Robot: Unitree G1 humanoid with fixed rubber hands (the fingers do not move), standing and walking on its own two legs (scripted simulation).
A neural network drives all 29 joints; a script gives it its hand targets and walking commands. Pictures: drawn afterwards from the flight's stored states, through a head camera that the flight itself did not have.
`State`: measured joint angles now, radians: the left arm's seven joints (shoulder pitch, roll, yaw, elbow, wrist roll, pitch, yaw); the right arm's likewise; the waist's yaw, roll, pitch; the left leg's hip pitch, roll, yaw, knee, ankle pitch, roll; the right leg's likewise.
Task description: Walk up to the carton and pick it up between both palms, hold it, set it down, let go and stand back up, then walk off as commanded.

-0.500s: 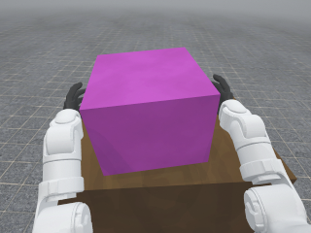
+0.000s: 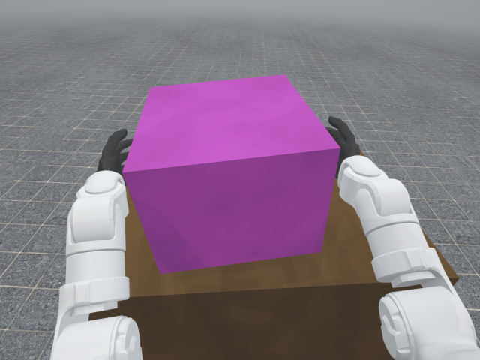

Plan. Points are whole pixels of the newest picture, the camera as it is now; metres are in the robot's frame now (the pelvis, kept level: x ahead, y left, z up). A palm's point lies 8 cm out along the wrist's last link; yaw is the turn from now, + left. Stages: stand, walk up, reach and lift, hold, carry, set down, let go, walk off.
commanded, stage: hold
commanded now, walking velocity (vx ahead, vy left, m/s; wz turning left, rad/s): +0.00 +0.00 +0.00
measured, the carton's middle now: (229, 163) +0.44 +0.00 +0.17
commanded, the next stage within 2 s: none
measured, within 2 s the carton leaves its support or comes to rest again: neither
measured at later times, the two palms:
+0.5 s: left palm (111, 178) +0.35 +0.19 +0.20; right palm (345, 161) +0.36 -0.18 +0.22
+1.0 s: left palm (110, 175) +0.36 +0.19 +0.21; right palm (344, 161) +0.36 -0.18 +0.22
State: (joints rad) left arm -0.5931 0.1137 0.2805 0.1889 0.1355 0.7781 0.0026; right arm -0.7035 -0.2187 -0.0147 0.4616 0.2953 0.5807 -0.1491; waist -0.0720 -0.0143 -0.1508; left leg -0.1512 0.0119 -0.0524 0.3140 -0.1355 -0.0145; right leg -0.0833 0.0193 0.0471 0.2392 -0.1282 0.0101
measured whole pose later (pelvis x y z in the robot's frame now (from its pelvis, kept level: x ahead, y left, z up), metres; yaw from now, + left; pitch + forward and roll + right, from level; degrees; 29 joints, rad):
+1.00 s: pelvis +0.00 +0.00 +0.00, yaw +0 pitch -1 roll -1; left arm -0.64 0.12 0.29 0.26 0.13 0.77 0.01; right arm -0.74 -0.21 -0.04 0.53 0.28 0.57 -0.14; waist -0.07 -0.01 -0.15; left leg -0.16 0.01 -0.05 0.31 -0.13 -0.01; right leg -0.10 0.02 0.05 0.25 -0.13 0.01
